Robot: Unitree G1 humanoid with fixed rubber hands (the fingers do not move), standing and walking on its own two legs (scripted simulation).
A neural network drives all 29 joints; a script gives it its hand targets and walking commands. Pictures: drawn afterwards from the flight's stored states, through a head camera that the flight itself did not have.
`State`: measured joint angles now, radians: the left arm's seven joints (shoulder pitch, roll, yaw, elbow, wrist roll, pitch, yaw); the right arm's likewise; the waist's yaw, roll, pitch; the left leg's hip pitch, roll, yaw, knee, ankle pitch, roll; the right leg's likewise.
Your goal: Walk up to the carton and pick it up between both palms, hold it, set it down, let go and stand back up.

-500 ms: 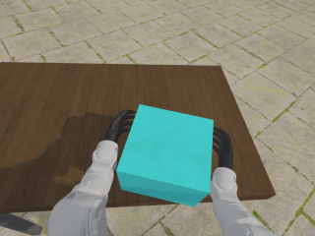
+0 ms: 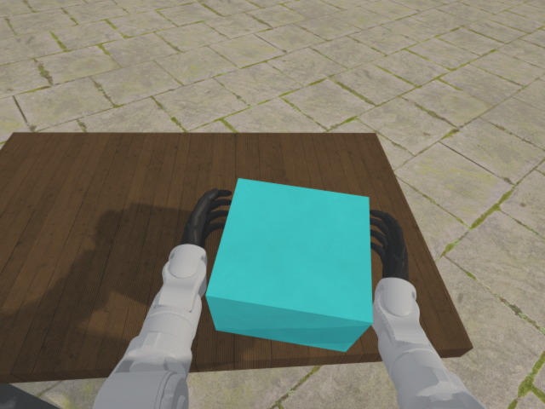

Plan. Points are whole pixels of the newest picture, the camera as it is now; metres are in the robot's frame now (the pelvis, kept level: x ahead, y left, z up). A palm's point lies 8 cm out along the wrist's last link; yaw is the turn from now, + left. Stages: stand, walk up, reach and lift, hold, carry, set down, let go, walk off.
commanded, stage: reach and lift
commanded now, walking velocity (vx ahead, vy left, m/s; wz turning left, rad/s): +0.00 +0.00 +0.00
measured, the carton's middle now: (291, 264) +0.35 +0.01 +0.01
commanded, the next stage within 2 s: hold in 1.60 s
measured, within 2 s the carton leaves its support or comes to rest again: neither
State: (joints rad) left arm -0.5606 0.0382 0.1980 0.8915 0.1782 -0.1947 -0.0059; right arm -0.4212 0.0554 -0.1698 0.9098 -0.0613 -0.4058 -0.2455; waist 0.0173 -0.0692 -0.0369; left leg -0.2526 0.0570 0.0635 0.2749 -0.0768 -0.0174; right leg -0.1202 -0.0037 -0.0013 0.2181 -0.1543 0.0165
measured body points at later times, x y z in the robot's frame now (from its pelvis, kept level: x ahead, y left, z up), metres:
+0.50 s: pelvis +0.00 -0.01 +0.00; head -0.02 +0.03 +0.45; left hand +0.37 +0.15 +0.12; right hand +0.36 -0.15 +0.11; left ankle +0.04 +0.13 -0.75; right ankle -0.03 -0.13 -0.75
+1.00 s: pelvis -0.02 +0.00 +0.00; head -0.04 +0.04 +0.44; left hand +0.36 +0.18 +0.14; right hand +0.37 -0.13 +0.14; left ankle +0.04 +0.13 -0.75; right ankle -0.03 -0.13 -0.75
